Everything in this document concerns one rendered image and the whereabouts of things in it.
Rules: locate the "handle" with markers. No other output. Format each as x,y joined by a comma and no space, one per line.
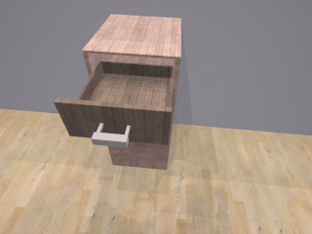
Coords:
107,139

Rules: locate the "drawer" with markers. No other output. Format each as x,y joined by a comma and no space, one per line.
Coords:
121,94

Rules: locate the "cabinet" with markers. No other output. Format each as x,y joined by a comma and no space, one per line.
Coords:
141,40

